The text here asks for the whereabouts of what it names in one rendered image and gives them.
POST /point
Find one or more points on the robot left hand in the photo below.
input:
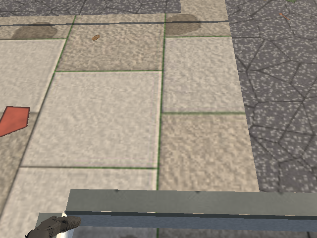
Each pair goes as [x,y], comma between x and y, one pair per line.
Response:
[54,225]

